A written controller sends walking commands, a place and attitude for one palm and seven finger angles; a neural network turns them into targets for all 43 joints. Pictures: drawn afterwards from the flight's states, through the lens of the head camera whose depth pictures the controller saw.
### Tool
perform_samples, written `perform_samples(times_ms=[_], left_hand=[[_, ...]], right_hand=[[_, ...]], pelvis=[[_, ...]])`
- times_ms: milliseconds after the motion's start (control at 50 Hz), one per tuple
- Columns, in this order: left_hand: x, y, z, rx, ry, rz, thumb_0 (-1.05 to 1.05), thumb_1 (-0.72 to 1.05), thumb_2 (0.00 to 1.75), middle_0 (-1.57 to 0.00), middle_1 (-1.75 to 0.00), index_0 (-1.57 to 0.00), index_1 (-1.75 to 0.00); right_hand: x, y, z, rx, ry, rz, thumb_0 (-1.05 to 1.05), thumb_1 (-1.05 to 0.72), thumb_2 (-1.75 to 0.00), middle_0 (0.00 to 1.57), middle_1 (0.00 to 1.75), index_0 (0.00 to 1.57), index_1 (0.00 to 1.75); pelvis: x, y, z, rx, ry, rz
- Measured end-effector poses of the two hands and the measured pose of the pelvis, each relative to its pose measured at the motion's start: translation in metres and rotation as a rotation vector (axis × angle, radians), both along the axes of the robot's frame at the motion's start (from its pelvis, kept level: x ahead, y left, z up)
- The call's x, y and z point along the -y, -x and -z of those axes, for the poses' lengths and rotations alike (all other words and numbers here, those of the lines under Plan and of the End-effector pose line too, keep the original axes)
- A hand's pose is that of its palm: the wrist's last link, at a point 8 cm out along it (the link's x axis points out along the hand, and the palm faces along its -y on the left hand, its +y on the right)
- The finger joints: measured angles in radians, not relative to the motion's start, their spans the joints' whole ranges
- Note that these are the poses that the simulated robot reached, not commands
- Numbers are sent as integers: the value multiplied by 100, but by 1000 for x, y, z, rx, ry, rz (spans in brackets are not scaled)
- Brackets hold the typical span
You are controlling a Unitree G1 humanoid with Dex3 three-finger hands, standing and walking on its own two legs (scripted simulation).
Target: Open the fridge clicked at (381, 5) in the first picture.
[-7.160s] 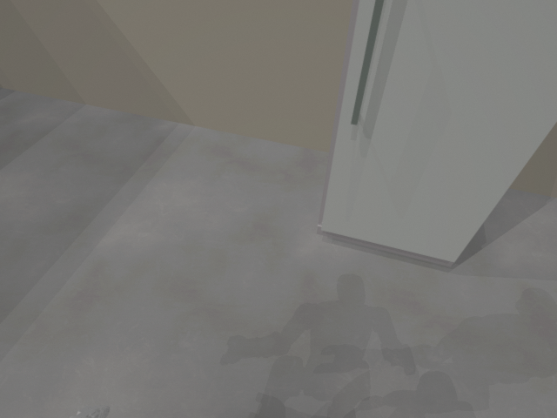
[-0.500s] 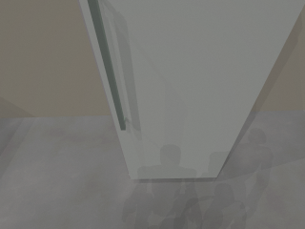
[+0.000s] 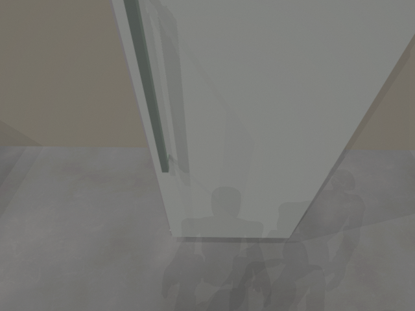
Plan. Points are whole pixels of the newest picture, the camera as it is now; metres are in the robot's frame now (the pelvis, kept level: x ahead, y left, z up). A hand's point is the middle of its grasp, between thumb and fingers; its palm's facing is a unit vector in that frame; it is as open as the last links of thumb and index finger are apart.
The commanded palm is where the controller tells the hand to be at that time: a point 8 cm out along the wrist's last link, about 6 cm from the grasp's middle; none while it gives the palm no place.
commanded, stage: look again from close up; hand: left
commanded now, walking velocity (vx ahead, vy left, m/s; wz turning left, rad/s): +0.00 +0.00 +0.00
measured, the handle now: (153, 98) +0.51 +0.15 +0.14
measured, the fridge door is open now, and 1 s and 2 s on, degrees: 0 0 0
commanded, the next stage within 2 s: raise the hand to about handle height in 0.30 s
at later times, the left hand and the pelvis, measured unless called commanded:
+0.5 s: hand out of the picture +0.12 +0.20 -0.11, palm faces +0.24 -0.95 -0.19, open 7.4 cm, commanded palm +0.10 +0.25 -0.06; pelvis +0.00 +0.01 +0.00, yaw +1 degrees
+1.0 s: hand (88, 287) +0.16 +0.22 -0.01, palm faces +0.08 -1.00 -0.06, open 9.6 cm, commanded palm +0.13 +0.28 +0.00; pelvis -0.03 +0.02 -0.07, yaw +4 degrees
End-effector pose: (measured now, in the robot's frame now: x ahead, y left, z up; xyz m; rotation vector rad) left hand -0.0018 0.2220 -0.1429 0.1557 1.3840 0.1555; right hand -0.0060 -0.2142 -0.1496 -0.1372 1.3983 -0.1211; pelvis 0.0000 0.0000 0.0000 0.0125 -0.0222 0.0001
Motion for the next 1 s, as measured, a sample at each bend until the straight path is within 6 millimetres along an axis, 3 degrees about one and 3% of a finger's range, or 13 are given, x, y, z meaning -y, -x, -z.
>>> perform_samples(times_ms=[420,460,560,620,680,740,820,900,1000], left_hand=[[-15,-20,-2,41,-23,8,0,91,89,-20,-30,-20,-30],[-20,-49,-21,221,-25,-90,1,91,89,-20,-30,-21,-30],[-33,-149,-120,961,-59,-104,1,87,87,-20,-33,-21,-33],[-31,-177,-151,1286,8,-19,1,83,86,-20,-35,-21,-36],[-25,-174,-148,1436,92,120,0,77,83,-21,-39,-21,-39],[-25,-153,-121,1373,159,145,0,71,81,-21,-43,-22,-43],[-39,-119,-98,1265,121,33,1,61,77,-22,-49,-23,-49],[-51,-110,-113,1330,26,18,1,52,73,-23,-55,-23,-55],[-54,-136,-140,1411,52,137,1,40,68,-23,-62,-24,-62]], right_hand=[[1,-16,-2,19,13,-12,0,-91,-89,20,30,20,30],[4,-27,-6,114,39,-7,1,-91,-89,20,30,20,30],[15,-86,-27,486,95,-29,1,-91,-89,20,30,20,30],[22,-127,-41,676,108,-63,1,-91,-89,20,30,20,30],[27,-165,-54,828,121,-114,1,-91,-89,20,30,20,30],[26,-194,-64,924,139,-160,1,-91,-89,20,30,20,30],[14,-216,-67,973,148,-222,1,-91,-90,20,30,20,30],[-9,-218,-53,938,116,-282,1,-91,-90,20,30,20,30],[-36,-194,-27,837,35,-268,1,-90,-89,20,30,21,30]], pelvis=[[-6,-4,0,-7,6,-1],[-7,-2,1,-3,6,1],[-12,4,10,-42,2,-33],[-12,11,24,-106,-4,-21],[-11,18,42,-151,-6,-12],[-12,22,58,-176,-6,-14],[-14,23,70,-192,12,-32],[-15,25,75,-196,41,-57],[-17,29,73,-190,63,-69]])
